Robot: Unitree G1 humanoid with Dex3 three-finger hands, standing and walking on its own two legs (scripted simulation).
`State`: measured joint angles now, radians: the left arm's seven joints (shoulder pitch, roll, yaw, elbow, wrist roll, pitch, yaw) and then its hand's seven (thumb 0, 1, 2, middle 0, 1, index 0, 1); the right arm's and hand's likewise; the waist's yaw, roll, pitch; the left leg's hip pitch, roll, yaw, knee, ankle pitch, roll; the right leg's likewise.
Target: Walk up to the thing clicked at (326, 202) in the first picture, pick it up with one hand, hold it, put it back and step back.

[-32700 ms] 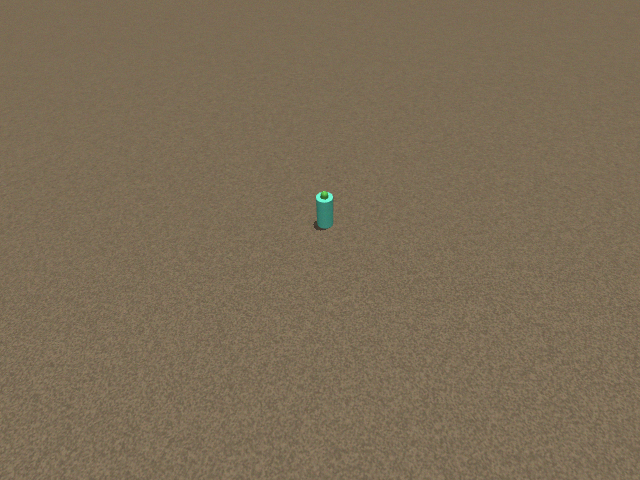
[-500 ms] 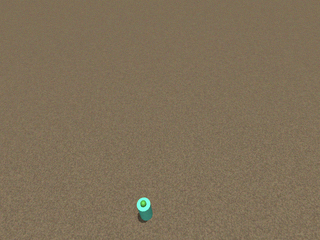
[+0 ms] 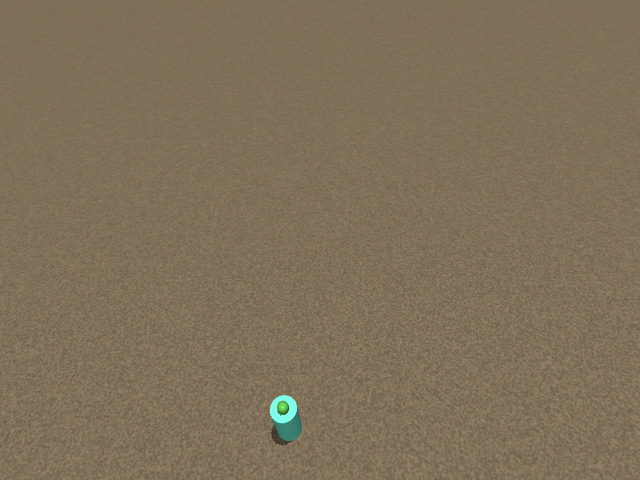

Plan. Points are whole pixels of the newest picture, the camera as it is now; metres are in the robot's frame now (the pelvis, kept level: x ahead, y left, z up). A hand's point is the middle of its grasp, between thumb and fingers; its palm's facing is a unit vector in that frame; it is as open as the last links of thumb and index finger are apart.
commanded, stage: step back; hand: left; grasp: from the side
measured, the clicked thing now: (286, 417) +0.45 +0.16 -0.69
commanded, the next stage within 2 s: none
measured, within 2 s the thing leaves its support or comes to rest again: neither
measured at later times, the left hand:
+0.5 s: hand out of the picture +0.07 +0.32 -0.18, palm faces -0.05 -0.94 -0.33, open 7.4 cm
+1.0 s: hand out of the picture -0.02 +0.34 -0.15, palm faces -0.04 -0.92 -0.39, open 7.4 cm
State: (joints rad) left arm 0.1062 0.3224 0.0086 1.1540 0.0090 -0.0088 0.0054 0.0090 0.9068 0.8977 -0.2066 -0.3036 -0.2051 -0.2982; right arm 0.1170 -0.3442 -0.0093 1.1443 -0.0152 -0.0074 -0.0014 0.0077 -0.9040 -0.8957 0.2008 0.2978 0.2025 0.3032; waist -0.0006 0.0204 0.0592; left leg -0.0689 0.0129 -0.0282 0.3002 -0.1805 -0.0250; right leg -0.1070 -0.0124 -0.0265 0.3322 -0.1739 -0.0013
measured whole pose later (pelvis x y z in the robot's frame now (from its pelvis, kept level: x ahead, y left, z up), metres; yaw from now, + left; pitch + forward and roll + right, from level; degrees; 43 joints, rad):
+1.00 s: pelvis -0.16 +0.09 -0.02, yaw -2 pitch -1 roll +1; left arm 0.11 0.34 0.06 0.79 0.04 0.04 0.02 0.01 0.90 0.90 -0.21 -0.30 -0.21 -0.30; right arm 0.13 -0.40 -0.05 0.88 0.00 0.03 -0.02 0.01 -0.90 -0.90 0.20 0.30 0.20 0.30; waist 0.01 -0.01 0.17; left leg -0.32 -0.08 -0.11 0.95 -0.52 -0.02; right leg -0.35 0.01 0.04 0.56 -0.20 -0.02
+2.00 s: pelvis -0.45 +0.06 -0.02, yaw -1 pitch -3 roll -1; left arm 0.11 0.37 0.07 0.76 0.02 0.11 0.00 0.01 0.91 0.90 -0.21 -0.30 -0.21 -0.30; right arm 0.22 -0.35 -0.03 0.86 -0.05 0.01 -0.02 0.01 -0.90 -0.89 0.21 0.30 0.21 0.30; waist -0.02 -0.05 0.17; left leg -0.28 -0.01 -0.03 0.64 -0.31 0.03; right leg -0.51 0.10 0.11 1.14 -0.51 -0.02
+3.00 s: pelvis -0.65 +0.00 -0.02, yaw +2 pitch -3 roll +0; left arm 0.24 0.34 0.06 0.99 0.04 -0.04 0.00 0.01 0.90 0.90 -0.21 -0.30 -0.21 -0.30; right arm 0.21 -0.40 -0.07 0.98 -0.03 0.01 0.03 0.01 -0.90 -0.90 0.20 0.30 0.20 0.30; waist 0.04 0.04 0.05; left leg -0.37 -0.02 -0.09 0.86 -0.46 0.01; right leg -0.24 -0.01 -0.06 0.54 -0.26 -0.04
